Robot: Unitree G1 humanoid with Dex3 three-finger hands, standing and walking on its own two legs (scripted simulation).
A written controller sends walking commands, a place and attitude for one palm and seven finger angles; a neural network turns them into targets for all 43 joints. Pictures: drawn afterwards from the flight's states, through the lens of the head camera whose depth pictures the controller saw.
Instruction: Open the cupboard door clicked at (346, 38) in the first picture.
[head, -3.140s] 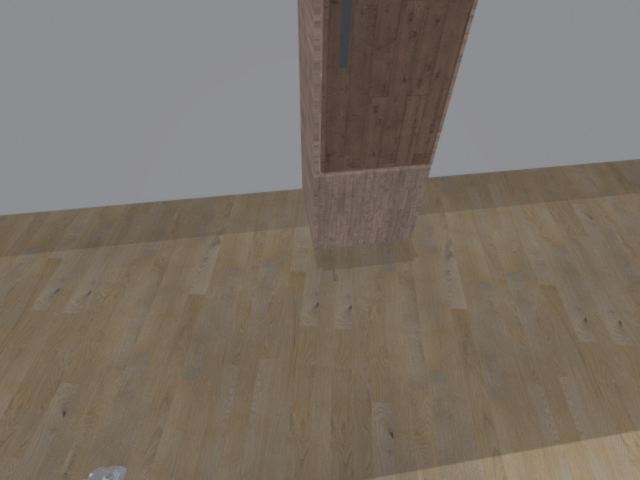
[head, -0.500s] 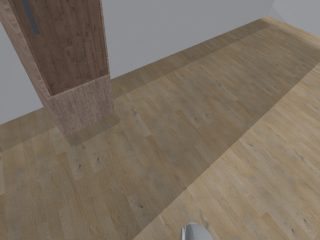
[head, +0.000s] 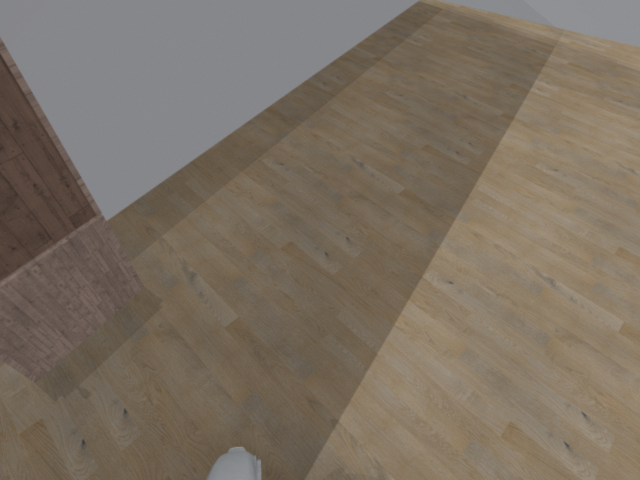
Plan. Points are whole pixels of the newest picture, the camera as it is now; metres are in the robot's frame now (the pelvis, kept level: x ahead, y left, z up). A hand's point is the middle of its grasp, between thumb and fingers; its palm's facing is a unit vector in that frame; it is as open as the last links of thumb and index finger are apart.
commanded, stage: walk to a spot facing it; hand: left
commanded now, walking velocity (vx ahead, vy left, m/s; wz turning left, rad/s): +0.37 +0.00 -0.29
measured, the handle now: out of the picture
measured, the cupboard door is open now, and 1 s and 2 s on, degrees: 0 0 0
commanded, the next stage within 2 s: turn to face it in 0.42 s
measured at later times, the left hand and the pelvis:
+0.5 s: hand (204, 384) +0.29 +0.20 -0.17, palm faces -0.18 -0.97 -0.14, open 7.4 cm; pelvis +0.20 +0.03 +0.01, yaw -15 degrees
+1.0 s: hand (255, 306) +0.45 +0.14 -0.19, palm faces -0.09 -0.99 -0.11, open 7.4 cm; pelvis +0.30 +0.00 -0.02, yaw -5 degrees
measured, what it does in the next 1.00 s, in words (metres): walks ahead: left foot, then right foot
